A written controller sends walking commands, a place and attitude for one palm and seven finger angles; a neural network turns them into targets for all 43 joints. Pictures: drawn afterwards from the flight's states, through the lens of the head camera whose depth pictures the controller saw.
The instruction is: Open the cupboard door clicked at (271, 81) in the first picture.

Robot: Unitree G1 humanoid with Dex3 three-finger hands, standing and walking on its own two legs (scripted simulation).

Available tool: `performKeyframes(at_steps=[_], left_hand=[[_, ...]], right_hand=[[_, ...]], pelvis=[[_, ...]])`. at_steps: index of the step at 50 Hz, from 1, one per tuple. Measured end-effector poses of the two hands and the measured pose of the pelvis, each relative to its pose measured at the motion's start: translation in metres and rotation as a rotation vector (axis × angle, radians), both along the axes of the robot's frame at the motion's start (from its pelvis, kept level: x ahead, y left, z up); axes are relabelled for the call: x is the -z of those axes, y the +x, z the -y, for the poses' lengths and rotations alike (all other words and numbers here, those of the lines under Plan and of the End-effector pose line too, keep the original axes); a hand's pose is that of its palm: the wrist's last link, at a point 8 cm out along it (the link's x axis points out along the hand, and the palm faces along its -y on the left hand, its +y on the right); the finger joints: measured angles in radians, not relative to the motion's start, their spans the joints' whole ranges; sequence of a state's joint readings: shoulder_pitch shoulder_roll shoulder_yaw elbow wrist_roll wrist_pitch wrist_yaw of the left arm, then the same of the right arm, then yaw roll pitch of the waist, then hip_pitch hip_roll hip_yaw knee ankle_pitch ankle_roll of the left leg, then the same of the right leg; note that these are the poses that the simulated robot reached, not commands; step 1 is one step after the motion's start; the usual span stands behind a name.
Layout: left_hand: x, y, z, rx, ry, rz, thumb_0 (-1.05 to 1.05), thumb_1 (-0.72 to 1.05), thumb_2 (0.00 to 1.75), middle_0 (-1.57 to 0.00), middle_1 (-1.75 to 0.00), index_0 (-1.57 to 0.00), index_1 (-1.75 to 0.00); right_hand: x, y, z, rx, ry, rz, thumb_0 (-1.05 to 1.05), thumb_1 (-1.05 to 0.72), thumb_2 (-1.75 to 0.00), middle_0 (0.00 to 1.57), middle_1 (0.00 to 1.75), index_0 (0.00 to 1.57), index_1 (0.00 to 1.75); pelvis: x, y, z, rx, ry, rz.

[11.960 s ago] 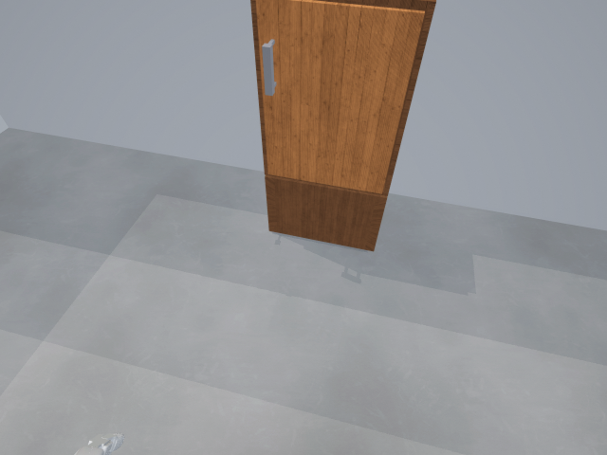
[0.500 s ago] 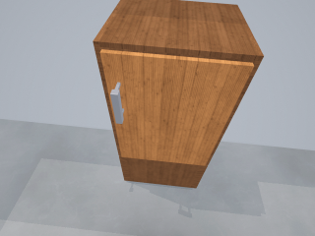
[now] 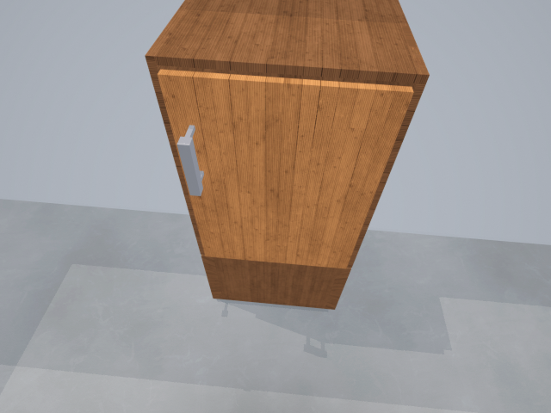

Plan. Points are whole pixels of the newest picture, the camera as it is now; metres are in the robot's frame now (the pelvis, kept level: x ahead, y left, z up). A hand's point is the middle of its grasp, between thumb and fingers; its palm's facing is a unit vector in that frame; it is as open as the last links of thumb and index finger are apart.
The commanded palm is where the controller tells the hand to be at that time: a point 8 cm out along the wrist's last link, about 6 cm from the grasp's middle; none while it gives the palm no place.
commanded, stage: come to a stop and stand still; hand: left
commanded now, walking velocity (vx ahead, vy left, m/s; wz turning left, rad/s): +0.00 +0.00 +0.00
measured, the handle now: (193, 161) +0.56 +0.21 +0.01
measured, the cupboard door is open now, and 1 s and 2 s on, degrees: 0 0 0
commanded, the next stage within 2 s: look again from close up in 0.48 s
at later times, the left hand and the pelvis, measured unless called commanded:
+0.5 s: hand out of the picture -0.05 +0.17 -0.17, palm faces +0.04 -0.99 -0.17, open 7.4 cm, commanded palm none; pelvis -0.02 +0.01 +0.01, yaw -1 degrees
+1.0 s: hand out of the picture +0.02 +0.21 -0.16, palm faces +0.02 -0.97 -0.23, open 7.3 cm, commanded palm none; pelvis +0.00 +0.03 +0.00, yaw -1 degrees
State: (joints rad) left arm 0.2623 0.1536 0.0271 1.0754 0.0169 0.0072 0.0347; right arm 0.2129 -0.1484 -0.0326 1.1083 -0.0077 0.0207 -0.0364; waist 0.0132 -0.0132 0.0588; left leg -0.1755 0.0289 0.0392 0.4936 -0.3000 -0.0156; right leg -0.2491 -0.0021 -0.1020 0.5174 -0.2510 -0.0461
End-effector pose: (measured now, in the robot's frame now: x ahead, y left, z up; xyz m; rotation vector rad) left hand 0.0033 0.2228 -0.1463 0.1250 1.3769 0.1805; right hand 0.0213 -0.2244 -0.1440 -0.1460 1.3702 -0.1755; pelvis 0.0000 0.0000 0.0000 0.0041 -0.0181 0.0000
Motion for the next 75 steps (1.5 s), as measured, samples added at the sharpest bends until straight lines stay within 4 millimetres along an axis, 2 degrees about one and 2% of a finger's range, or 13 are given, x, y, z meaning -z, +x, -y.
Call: performKeyframes(at_steps=[8,18,24,30,35,41,50,60,62,64,69,72,75], left_hand=[[-0.007,-0.007,-0.005,0.016,0.001,0.027,0.01,0.92,0.90,-0.20,-0.30,-0.20,-0.30],[-0.007,-0.038,-0.004,0.012,-0.006,-0.025,0.00,0.91,0.90,-0.20,-0.30,-0.20,-0.30],[-0.004,-0.054,0.002,-0.001,-0.029,-0.070,0.00,0.91,0.90,-0.20,-0.30,-0.20,-0.30],[-0.003,-0.061,0.007,-0.001,-0.043,-0.095,0.00,0.91,0.90,-0.20,-0.30,-0.20,-0.30],[0.000,-0.056,-0.002,0.023,-0.032,-0.084,0.00,0.91,0.90,-0.20,-0.30,-0.20,-0.30],[-0.007,-0.028,-0.021,0.030,0.007,-0.015,0.00,0.91,0.90,-0.20,-0.30,-0.20,-0.30],[-0.015,0.008,-0.033,0.042,0.044,0.047,0.01,0.92,0.90,-0.20,-0.30,-0.20,-0.30],[-0.014,0.017,-0.025,0.046,0.044,0.033,0.01,0.92,0.90,-0.20,-0.30,-0.20,-0.30],[-0.029,0.043,-0.027,-0.036,0.040,0.205,0.01,0.92,0.89,-0.20,-0.30,-0.20,-0.30],[-0.062,0.084,-0.030,-0.056,0.074,0.481,0.02,0.91,0.89,-0.20,-0.31,-0.20,-0.30],[-0.140,0.173,-0.031,-0.007,0.065,1.041,0.01,0.85,0.86,-0.20,-0.34,-0.21,-0.34],[-0.154,0.194,-0.030,0.075,0.011,1.276,0.01,0.79,0.84,-0.21,-0.38,-0.21,-0.37],[-0.138,0.183,-0.028,0.188,-0.054,1.361,0.00,0.73,0.82,-0.21,-0.42,-0.21,-0.41]], right_hand=[[-0.002,-0.046,-0.016,0.008,0.033,-0.049,0.01,-0.91,-0.90,0.19,0.30,0.20,0.30],[0.000,-0.086,-0.033,0.041,0.070,-0.097,0.01,-0.91,-0.90,0.19,0.30,0.20,0.30],[-0.002,-0.101,-0.037,0.053,0.065,-0.136,0.00,-0.91,-0.90,0.19,0.30,0.20,0.30],[-0.003,-0.100,-0.039,0.050,0.061,-0.143,0.01,-0.91,-0.90,0.19,0.30,0.20,0.30],[0.006,-0.078,-0.043,0.027,0.066,-0.068,0.01,-0.91,-0.90,0.19,0.30,0.20,0.30],[0.011,-0.048,-0.054,0.001,0.084,0.014,0.01,-0.92,-0.90,0.19,0.30,0.20,0.30],[0.009,-0.030,-0.046,-0.014,0.071,0.026,0.02,-0.93,-0.90,0.19,0.30,0.20,0.30],[0.006,-0.019,-0.032,-0.021,0.053,0.003,0.01,-0.92,-0.90,0.19,0.30,0.20,0.30],[-0.001,-0.008,-0.023,-0.023,0.018,0.084,0.01,-0.92,-0.90,0.20,0.30,0.20,0.30],[-0.010,0.011,-0.010,-0.033,-0.029,0.219,0.02,-0.93,-0.90,0.20,0.30,0.21,0.30],[-0.034,0.079,0.019,-0.068,-0.100,0.546,0.02,-0.92,-0.90,0.20,0.30,0.20,0.30],[-0.052,0.120,0.033,-0.104,-0.132,0.715,0.02,-0.92,-0.90,0.20,0.30,0.20,0.30],[-0.066,0.153,0.042,-0.163,-0.153,0.841,0.02,-0.92,-0.90,0.19,0.30,0.20,0.30]], pelvis=[[-0.006,-0.015,-0.003,0.006,0.000,0.021],[-0.007,-0.025,-0.007,0.015,0.003,0.012],[-0.006,-0.025,-0.010,0.015,0.003,0.001],[-0.006,-0.023,-0.014,0.015,-0.001,-0.005],[0.001,-0.021,-0.023,0.006,-0.010,-0.011],[0.001,-0.010,-0.031,0.006,-0.002,-0.005],[-0.002,0.002,-0.031,0.011,0.009,0.000],[-0.003,0.008,-0.022,0.011,0.006,-0.001],[-0.002,0.007,-0.020,0.013,0.008,-0.005],[-0.001,0.007,-0.018,0.009,0.009,-0.011],[0.009,-0.001,-0.014,-0.014,0.009,-0.063],[0.023,-0.007,-0.006,0.005,0.020,-0.128],[0.041,-0.011,0.000,0.013,0.023,-0.175]])
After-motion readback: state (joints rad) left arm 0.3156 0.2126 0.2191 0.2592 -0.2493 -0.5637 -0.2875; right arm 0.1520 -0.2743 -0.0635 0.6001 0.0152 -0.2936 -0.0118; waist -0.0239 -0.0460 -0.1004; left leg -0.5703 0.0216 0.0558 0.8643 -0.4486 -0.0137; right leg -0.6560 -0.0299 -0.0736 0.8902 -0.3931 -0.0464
